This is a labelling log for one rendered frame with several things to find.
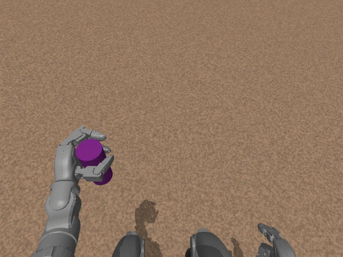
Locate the left robot arm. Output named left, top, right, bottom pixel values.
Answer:
left=31, top=180, right=81, bottom=257

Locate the left robot hand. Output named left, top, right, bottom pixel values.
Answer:
left=54, top=126, right=114, bottom=184

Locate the can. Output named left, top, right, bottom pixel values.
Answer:
left=76, top=139, right=113, bottom=185

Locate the right robot hand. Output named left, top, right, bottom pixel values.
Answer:
left=256, top=223, right=296, bottom=257

